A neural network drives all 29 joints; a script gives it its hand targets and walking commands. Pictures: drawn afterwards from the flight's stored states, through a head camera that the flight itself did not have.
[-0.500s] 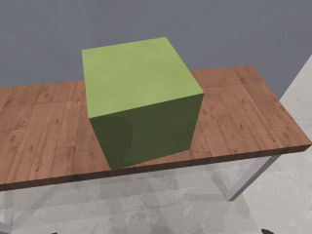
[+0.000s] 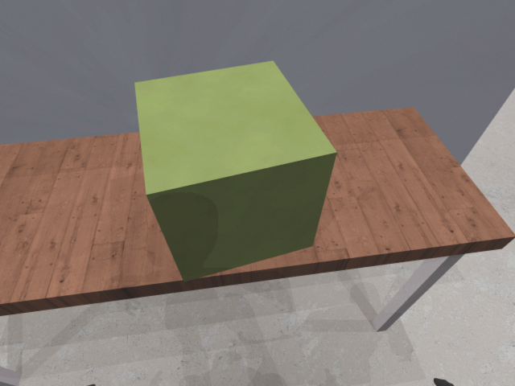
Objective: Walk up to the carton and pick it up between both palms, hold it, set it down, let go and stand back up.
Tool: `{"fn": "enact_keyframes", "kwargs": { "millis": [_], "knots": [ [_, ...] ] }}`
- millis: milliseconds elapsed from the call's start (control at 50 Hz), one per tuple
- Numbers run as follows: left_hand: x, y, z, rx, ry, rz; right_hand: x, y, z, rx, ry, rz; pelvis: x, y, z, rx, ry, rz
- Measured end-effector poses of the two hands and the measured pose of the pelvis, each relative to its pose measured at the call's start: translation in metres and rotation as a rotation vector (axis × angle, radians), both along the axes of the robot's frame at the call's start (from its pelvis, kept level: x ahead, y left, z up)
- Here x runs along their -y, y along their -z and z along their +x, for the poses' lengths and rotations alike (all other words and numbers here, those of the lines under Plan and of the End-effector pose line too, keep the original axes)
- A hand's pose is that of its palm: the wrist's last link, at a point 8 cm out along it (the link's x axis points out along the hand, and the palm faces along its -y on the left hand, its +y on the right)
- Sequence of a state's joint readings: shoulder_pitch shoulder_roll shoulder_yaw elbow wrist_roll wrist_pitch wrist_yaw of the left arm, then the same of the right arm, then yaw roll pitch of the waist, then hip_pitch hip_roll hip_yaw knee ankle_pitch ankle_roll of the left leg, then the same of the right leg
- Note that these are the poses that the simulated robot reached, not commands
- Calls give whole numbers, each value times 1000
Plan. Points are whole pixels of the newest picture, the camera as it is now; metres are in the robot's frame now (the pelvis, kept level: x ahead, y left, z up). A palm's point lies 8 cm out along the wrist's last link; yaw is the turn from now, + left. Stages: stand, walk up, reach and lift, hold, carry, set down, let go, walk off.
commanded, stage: stand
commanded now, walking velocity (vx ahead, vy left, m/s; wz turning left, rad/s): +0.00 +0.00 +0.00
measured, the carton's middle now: (229, 169) +0.47 +0.06 +0.06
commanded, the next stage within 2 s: none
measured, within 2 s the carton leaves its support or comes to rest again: neither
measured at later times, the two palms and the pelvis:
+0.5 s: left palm out of the picture +0.08 +0.31 -0.11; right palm out of the picture +0.07 -0.30 -0.11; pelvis +0.00 +0.00 +0.00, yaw +0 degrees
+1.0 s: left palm out of the picture +0.08 +0.31 -0.11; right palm out of the picture +0.08 -0.31 -0.11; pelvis +0.00 +0.00 +0.00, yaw +0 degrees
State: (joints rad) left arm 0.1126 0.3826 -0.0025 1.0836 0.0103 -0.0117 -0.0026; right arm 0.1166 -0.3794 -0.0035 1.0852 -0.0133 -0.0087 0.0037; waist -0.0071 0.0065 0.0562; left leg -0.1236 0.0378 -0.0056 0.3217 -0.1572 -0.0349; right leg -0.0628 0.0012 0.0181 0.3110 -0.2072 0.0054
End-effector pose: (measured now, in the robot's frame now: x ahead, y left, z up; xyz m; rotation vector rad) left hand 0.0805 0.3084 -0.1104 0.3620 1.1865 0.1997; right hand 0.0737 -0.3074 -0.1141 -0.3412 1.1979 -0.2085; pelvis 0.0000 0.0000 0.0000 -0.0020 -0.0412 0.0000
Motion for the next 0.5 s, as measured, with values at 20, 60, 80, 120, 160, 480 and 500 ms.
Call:
{"fn": "enact_keyframes", "kwargs": {
  "millis": [20, 60, 80, 120, 160, 480, 500],
  "knots": [
    [0, 0, 0, 0, 0, 0, 0, 0, 0, -1, 0, 0, 0, 0, 0, 0, 0, 0],
    [0, 0, 0, 1, -1, 1, 0, 0, -2, -5, 2, 0, 0, 0, 0, 1, -1, 0],
    [0, 0, 0, 2, -1, 2, 1, 1, -2, -7, 3, 0, 0, 0, 0, 1, -1, 0],
    [-1, 0, 0, 2, -1, 3, 1, 1, -3, -9, 3, 0, 0, 0, 0, 1, -1, 0],
    [-1, 0, 0, 0, -1, 4, 0, 1, -4, -10, 3, 1, 0, 0, 0, 1, -1, 0],
    [-1, 0, 3, 7, 3, 2, -3, 0, 1, 4, 0, 5, -1, 0, 0, 3, 5, 0],
    [-2, 0, 3, 7, 3, 3, -3, 0, 0, 4, 1, 4, -1, 0, 0, 3, 4, 0]
  ]
}}
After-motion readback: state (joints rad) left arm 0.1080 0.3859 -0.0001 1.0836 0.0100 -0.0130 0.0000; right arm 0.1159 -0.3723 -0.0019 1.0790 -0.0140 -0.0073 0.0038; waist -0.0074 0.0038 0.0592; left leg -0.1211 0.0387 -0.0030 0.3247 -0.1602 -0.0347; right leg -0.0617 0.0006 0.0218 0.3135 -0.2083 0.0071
